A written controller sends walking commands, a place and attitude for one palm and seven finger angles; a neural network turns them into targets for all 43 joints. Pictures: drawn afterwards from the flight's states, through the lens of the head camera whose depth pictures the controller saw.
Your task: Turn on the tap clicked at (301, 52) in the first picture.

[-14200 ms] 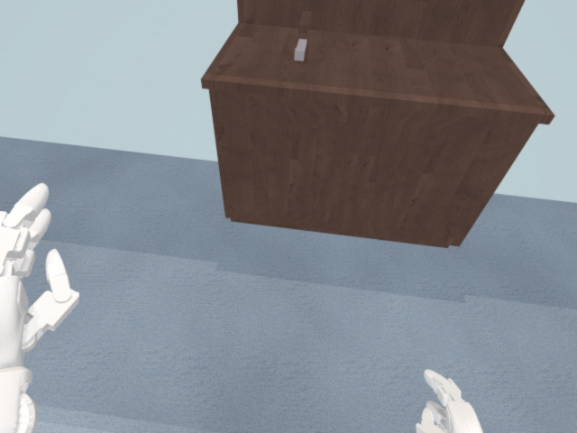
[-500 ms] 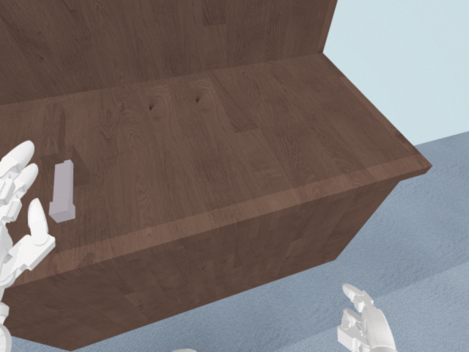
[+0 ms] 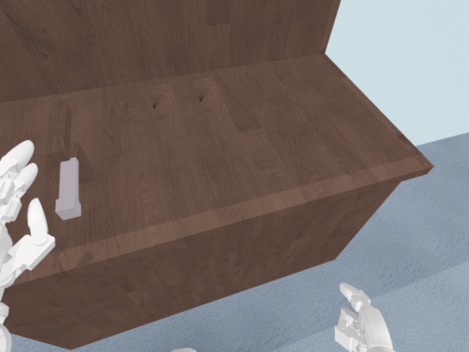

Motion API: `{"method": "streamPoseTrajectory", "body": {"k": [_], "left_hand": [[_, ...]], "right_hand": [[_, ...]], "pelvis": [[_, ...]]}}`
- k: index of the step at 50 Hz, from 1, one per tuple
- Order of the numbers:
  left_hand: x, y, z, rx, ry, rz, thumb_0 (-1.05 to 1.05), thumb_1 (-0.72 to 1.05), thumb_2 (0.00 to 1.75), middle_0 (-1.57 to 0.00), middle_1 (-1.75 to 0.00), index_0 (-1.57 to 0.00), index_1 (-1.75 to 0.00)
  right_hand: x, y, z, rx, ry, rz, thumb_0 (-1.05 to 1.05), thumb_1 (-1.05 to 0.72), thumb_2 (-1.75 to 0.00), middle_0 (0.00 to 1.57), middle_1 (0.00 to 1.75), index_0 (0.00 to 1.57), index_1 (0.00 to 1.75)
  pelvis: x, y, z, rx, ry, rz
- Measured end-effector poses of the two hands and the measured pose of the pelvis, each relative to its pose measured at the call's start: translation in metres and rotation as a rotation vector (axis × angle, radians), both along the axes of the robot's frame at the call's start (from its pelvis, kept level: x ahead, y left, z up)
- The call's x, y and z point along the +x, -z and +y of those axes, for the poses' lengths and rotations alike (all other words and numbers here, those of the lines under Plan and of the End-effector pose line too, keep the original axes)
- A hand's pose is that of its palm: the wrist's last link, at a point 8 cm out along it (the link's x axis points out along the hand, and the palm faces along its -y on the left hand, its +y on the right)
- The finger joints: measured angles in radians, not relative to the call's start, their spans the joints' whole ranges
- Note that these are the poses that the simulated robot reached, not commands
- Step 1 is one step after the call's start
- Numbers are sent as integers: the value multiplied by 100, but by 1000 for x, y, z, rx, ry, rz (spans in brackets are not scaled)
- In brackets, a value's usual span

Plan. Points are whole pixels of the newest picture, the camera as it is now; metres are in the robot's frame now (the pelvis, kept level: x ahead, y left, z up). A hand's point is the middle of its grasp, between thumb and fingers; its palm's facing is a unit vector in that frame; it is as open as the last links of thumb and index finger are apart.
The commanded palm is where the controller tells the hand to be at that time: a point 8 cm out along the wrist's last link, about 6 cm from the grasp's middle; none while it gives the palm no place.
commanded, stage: shuffle to correct the standing spot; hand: left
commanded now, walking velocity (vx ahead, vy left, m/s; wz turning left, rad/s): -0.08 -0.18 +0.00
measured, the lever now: (68, 207) +0.32 +0.30 +0.05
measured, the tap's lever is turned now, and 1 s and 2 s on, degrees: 0 0 0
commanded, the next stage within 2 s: come to a stop and stand still in 0.70 s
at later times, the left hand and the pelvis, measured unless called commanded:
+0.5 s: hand (49, 240) +0.22 +0.24 +0.16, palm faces +0.31 -0.87 -0.38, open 7.4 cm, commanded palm +0.16 +0.28 +0.18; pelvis +0.00 +0.00 +0.00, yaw +0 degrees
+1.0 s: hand (12, 208) +0.24 +0.28 +0.18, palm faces +0.41 -0.80 -0.44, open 7.4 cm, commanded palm +0.16 +0.28 +0.18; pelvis -0.01 +0.00 +0.00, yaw -1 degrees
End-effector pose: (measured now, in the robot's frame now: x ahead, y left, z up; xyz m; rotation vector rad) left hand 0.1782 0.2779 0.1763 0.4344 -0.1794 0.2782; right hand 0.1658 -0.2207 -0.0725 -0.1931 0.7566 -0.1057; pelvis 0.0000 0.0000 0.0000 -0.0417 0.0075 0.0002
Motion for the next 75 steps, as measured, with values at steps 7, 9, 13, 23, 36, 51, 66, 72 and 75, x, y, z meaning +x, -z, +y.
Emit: {"method": "streamPoseTrajectory", "body": {"k": [7, 9, 13, 23, 36, 51, 66, 72, 75], "left_hand": [[-2, -1, 2, 4, -5, -2, 2, 89, 90, -21, -30, -21, -30], [-3, -1, 3, 3, -9, 1, 2, 89, 90, -21, -30, -21, -30], [-3, 0, 3, -4, -14, 2, 2, 90, 90, -21, -30, -21, -30], [-1, 2, 2, -11, -14, 0, 2, 90, 90, -21, -30, -21, -30], [2, 0, -1, -2, -8, 4, 2, 90, 90, -21, -30, -21, -30], [23, -10, 37, 92, -49, -108, 2, 90, 90, -21, -30, -21, -30], [-5, -5, 84, 36, -81, -187, 2, 89, 90, -22, -30, -21, -30], [-2, 2, 85, -6, -67, -165, 2, 90, 90, -21, -30, -21, -30], [-1, 5, 85, -5, -49, -139, 2, 90, 90, -21, -30, -21, -30]], "right_hand": [[-1, 0, 3, 0, -6, -1, 1, -90, -90, 20, 30, 21, 30], [-1, 0, 3, 0, -7, -1, 1, -90, -90, 20, 30, 21, 30], [0, 0, 3, -1, -8, -1, 1, -90, -90, 20, 30, 21, 30], [1, 0, 1, -2, -5, -1, 1, -90, -90, 20, 30, 21, 30], [4, 1, -3, -1, 0, -1, 1, -90, -90, 20, 30, 21, 30], [-9, -8, -14, -37, -22, -67, 1, -90, -90, 20, 30, 21, 30], [-18, -14, 56, -56, -33, -67, 1, -90, -90, 19, 30, 20, 30], [-5, -14, 92, 2, -87, -92, 1, -90, -90, 20, 30, 21, 30], [0, -15, 102, 12, -97, -97, 1, -90, -90, 20, 30, 21, 30]], "pelvis": [[-1, -1, 1, 0, -4, 2], [-1, -1, 2, 0, -4, 2], [-1, 0, 2, 0, -5, 1], [1, 0, 1, 0, -5, 1], [3, 0, -1, 0, -5, 2], [-7, 3, 8, 22, 27, -3], [-7, 0, 57, 6, 5, -30], [-6, -1, 70, 5, 1, -24], [-4, -2, 74, 4, -1, -23]]}}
